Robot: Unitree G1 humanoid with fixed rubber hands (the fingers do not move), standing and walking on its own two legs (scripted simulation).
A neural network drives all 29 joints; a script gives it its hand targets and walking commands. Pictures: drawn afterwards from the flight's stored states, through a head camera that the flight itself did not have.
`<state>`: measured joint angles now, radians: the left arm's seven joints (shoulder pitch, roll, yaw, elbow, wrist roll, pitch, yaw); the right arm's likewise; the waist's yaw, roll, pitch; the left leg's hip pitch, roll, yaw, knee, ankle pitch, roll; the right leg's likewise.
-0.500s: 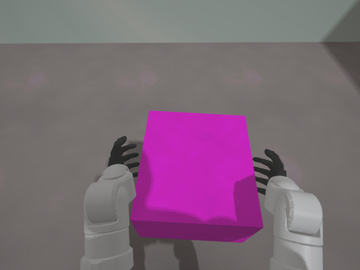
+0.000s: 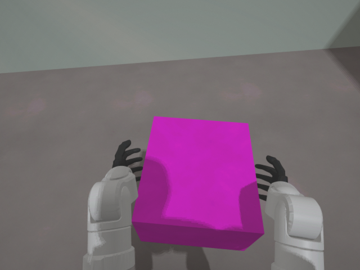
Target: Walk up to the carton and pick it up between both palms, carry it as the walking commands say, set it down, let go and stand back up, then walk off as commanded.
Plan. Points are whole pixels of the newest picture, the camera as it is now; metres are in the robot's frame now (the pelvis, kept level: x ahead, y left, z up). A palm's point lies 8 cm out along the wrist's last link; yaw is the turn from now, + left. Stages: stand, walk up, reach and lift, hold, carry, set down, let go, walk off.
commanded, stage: carry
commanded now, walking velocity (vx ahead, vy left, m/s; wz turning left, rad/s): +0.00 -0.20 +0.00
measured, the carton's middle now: (196, 180) +0.33 +0.00 -0.02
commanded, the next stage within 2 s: none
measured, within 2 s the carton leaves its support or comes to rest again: neither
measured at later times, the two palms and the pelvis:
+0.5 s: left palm (180, 147) +0.36 +0.04 +0.07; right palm (327, 163) +0.34 -0.27 +0.05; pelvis +0.06 -0.12 +0.00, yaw -2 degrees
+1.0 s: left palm (251, 167) +0.31 -0.11 +0.09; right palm out of the picture +0.28 -0.42 +0.07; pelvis +0.00 -0.25 +0.00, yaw +1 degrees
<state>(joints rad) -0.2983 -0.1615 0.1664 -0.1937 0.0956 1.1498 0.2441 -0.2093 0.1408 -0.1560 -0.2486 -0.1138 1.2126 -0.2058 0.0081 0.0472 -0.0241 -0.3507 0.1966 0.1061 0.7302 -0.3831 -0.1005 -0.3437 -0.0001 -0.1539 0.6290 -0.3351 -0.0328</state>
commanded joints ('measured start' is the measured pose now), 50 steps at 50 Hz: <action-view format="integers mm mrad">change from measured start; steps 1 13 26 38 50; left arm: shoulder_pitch -456 -444 -406 -518 -438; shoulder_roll -1053 -976 -1023 -994 -1034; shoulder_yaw -732 -757 -759 -758 -724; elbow -34 -88 -96 -107 -10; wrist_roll -451 -418 -461 -431 -401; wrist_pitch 17 40 23 34 48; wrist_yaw -433 -409 -427 -440 -435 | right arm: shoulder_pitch -806 -599 -659 -652 -685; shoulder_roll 930 956 903 945 941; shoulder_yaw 775 713 726 717 708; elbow -320 -155 -301 -168 -137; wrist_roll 494 453 467 454 480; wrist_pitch -46 -27 -50 -29 8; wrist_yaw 397 396 386 412 424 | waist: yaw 7 -38 -3 -15 -5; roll -380 -30 -67 125 -213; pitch -477 -503 -560 -495 -492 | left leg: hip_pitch -249 425 90 166 119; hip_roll -122 20 -12 53 -122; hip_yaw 18 -76 46 -24 31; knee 213 -234 -19 -84 -37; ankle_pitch -296 753 507 565 -98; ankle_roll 9 158 3 40 97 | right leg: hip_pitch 569 73 343 226 99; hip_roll -277 -152 -127 -127 -247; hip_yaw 247 56 102 80 167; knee -46 196 -126 -163 -375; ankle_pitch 1549 984 700 448 87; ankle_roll -155 41 3 22 -60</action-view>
